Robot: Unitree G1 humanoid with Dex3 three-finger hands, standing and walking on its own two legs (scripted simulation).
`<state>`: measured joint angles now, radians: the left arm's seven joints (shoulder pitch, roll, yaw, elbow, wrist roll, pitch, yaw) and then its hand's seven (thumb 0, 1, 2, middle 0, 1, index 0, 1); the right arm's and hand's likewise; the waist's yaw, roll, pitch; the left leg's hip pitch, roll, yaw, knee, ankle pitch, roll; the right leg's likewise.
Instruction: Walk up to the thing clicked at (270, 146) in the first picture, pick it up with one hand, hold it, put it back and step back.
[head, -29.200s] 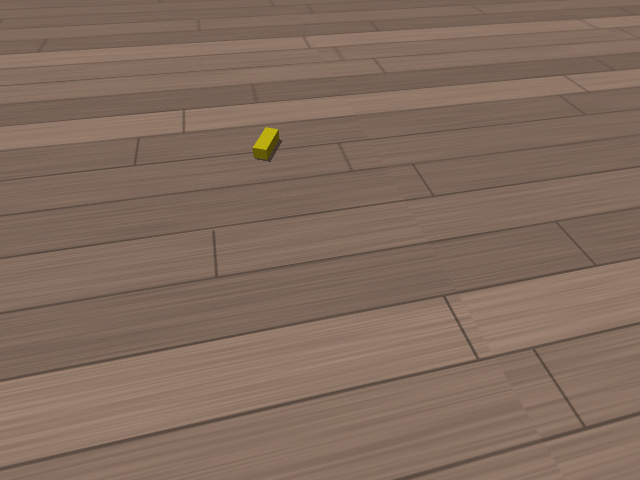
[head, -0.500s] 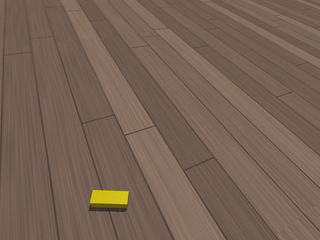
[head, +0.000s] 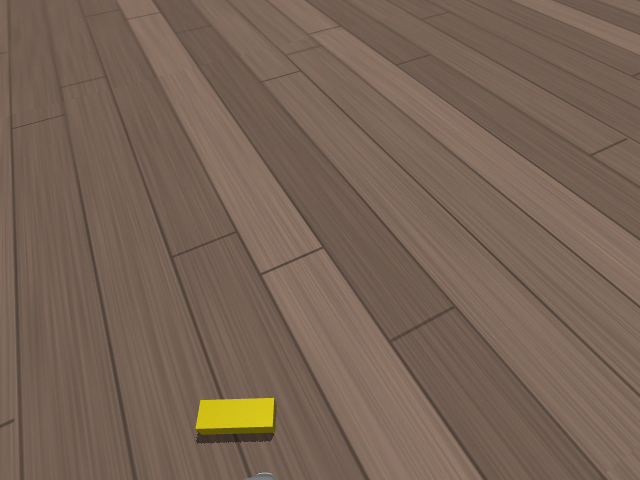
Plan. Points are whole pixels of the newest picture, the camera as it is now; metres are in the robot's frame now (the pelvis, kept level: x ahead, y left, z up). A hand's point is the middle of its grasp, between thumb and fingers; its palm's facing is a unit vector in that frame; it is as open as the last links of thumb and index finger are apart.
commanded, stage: walk up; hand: left
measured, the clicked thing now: (237, 416) +0.42 +0.27 -0.72
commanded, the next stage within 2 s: stand in 1.38 s
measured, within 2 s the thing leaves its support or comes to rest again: neither
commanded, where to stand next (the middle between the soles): +0.06 +0.01 m, yaw +1 degrees
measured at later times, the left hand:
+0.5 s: hand out of the picture +0.05 +0.28 -0.15, palm faces -0.04 -0.93 -0.36, open 7.4 cm
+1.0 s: hand out of the picture +0.08 +0.27 -0.14, palm faces -0.01 -0.94 -0.33, open 7.4 cm
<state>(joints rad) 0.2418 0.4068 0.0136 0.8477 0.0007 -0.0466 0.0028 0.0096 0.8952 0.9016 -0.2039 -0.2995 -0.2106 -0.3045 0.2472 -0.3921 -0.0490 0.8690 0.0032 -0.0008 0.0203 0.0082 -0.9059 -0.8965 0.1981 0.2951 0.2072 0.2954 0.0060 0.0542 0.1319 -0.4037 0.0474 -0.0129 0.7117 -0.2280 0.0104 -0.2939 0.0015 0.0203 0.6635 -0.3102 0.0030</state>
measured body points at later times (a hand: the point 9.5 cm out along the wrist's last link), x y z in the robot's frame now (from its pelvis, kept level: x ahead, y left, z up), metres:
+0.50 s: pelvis -0.02 +0.02 +0.00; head -0.01 +0.01 +0.45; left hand +0.05 +0.32 -0.12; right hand +0.08 -0.29 -0.12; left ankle +0.08 +0.14 -0.72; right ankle -0.02 -0.11 -0.72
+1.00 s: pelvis +0.00 +0.02 +0.02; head +0.02 +0.03 +0.47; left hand +0.08 +0.32 -0.11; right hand +0.09 -0.28 -0.11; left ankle +0.08 +0.14 -0.72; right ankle -0.02 -0.11 -0.72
